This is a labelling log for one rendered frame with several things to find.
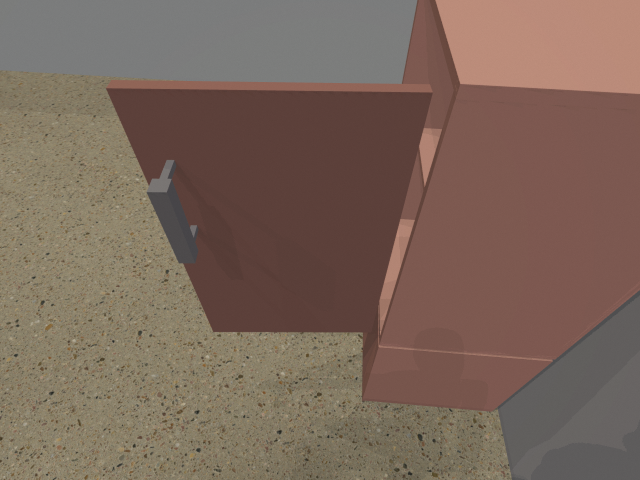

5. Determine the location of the handle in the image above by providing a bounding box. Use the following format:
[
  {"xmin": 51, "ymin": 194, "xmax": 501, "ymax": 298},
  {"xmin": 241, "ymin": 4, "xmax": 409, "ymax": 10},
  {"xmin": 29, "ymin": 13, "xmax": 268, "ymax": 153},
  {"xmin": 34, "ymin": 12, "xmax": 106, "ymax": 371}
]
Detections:
[{"xmin": 147, "ymin": 160, "xmax": 199, "ymax": 263}]

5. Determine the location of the cupboard door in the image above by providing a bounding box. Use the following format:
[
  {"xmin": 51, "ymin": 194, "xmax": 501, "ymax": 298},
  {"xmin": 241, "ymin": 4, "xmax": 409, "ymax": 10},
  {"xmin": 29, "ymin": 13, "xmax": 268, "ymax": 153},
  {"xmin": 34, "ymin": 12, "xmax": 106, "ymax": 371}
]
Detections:
[{"xmin": 106, "ymin": 80, "xmax": 433, "ymax": 332}]

